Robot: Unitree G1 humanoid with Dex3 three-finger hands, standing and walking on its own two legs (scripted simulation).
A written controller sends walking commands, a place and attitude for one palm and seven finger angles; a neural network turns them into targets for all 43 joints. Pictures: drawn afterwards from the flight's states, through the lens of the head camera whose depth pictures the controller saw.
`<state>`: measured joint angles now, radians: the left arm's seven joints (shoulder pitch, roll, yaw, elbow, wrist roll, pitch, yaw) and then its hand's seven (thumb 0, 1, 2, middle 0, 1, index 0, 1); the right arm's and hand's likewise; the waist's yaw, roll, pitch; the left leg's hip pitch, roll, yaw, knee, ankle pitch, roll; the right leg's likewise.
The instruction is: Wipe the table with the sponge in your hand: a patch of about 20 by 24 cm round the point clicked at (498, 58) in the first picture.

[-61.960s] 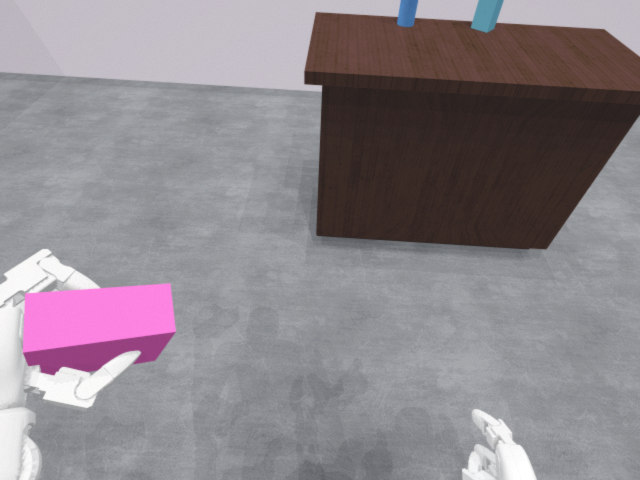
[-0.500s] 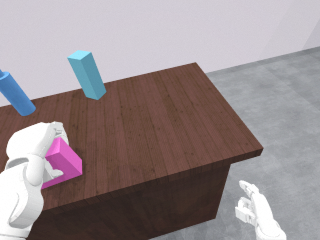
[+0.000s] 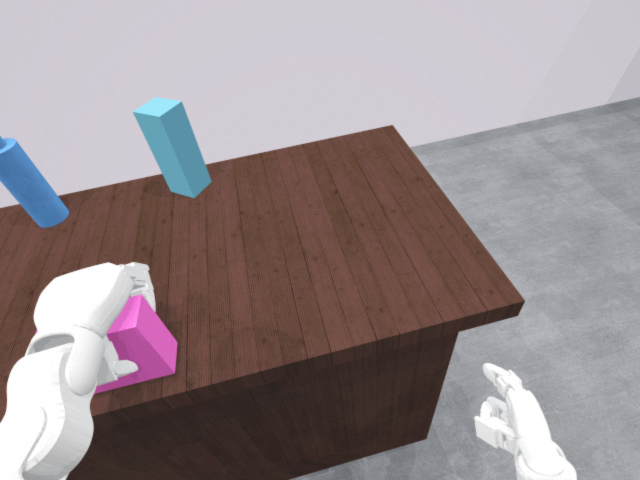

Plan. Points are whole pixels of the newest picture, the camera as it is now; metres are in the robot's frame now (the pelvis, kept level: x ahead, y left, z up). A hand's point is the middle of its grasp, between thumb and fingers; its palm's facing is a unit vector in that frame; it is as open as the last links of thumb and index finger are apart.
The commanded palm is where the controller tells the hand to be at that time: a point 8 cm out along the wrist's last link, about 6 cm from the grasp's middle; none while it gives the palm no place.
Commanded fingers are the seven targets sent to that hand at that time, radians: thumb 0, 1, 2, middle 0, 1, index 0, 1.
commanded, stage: lower the sponge onto the table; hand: left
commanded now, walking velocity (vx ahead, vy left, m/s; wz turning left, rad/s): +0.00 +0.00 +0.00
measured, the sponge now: (118, 354) +0.21 +0.30 +0.07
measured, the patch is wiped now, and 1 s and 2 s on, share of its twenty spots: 0.00 0.00 0.40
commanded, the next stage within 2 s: wipe forward along the first lane in 0.66 s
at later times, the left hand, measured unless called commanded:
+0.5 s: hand (120, 329) +0.22 +0.28 +0.11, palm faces -0.03 -0.06 -1.00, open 9.0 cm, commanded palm +0.20 +0.30 +0.19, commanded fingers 0.00 0.10 1.30 -1.20 -1.60 -1.20 -1.60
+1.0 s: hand (102, 310) +0.24 +0.32 +0.11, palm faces +0.04 -0.04 -1.00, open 9.0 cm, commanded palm +0.22 +0.32 +0.17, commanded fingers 0.00 0.10 1.30 -1.20 -1.60 -1.20 -1.60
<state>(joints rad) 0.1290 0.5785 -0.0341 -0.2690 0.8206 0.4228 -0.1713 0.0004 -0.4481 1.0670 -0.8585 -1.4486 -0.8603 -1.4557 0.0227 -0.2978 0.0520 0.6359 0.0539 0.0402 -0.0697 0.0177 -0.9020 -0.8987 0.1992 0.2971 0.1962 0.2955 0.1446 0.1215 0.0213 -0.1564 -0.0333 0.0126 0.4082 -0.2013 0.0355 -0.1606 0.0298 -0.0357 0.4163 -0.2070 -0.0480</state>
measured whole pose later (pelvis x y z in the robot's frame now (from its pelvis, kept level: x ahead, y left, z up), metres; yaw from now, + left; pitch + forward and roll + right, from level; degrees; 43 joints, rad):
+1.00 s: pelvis +0.00 +0.00 +0.00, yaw +0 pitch -3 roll +0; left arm 0.04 0.58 0.04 -0.04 0.87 0.22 -0.02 0.00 -0.45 1.07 -0.86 -1.45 -0.86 -1.45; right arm 0.06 -0.26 0.03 0.69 0.05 0.01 -0.08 0.02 -0.90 -0.90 0.20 0.30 0.20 0.30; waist 0.14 0.09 0.02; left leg -0.17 -0.03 0.00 0.43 -0.21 0.03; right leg -0.16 0.04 -0.04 0.40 -0.20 -0.05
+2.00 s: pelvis +0.01 +0.01 +0.00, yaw +1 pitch +5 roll -1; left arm -0.38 0.63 0.05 0.51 0.94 0.13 -0.06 0.00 -0.47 1.09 -0.87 -1.43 -0.87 -1.44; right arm 0.17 -0.30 0.01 0.70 0.08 0.08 -0.07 0.01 -0.90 -0.90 0.20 0.30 0.20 0.30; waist 0.07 0.08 -0.04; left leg -0.33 -0.03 -0.01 0.48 -0.23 0.04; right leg -0.31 0.03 -0.05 0.44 -0.22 -0.04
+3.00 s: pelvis +0.04 +0.03 +0.00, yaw +0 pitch +6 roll -1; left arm -0.53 0.53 -0.06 0.57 0.95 0.22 0.03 0.00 -0.46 1.09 -0.85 -1.46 -0.85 -1.47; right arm 0.14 -0.27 0.00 0.69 0.08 0.10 -0.03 0.01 -0.90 -0.90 0.20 0.30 0.20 0.30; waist 0.05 0.07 -0.07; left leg -0.31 -0.06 0.01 0.44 -0.25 0.07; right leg -0.29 0.01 -0.03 0.40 -0.23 -0.01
